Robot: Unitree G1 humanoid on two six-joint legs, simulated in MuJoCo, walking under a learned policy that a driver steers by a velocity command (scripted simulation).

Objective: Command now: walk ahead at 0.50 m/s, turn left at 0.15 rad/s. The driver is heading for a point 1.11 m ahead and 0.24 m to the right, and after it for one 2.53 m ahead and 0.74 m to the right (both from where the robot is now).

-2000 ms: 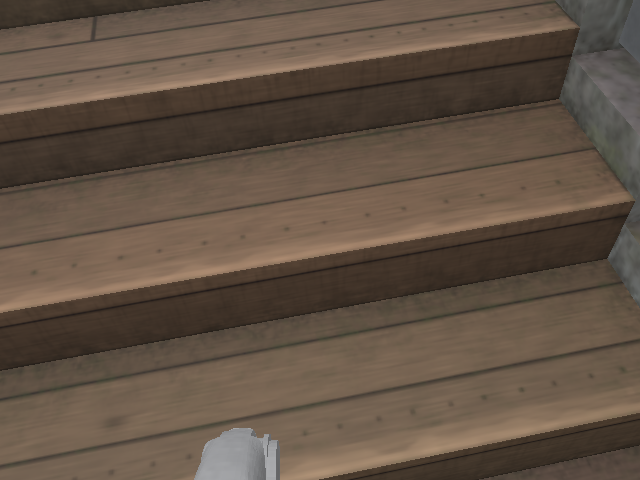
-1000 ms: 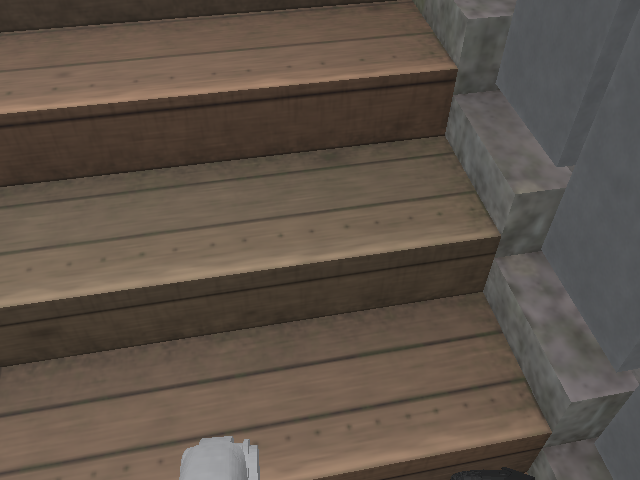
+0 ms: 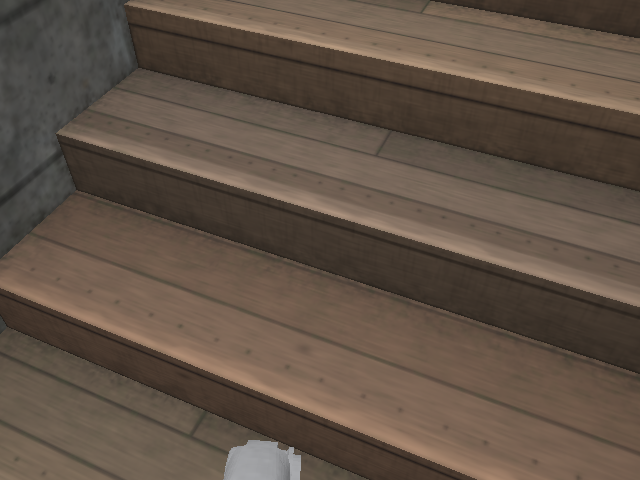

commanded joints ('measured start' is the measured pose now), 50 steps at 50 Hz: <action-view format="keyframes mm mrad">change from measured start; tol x64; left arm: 1 111 42 -11 10 26 -6 -9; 50 -121 24 91 -152 -118 -63 0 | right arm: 1 -126 6 38 -91 -2 -12 -12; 50 237 142 -50 -205 -41 1 -70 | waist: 1 -7 -33 135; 50 -168 -45 182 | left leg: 1 -351 26 -1 4 -2 32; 14 1571 112 -212 -1223 22 98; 34 1200 188 81 -2110 64 -48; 38 1332 195 220 -1701 1333 -50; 41 721 -95 110 -762 19 -178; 50 236 26 31 -208 91 -130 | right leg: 1 270 -257 287 -218 122 -185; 7 -5 -306 201 -552 321 -185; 12 260 -291 50 -163 1720 -160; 16 -390 4 302 1198 158 -3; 27 -999 -32 265 1718 53 -62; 38 -281 62 -50 676 -167 -106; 42 38 -342 1237 -262 -727 -157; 50 -216 -172 441 -99 -114 -64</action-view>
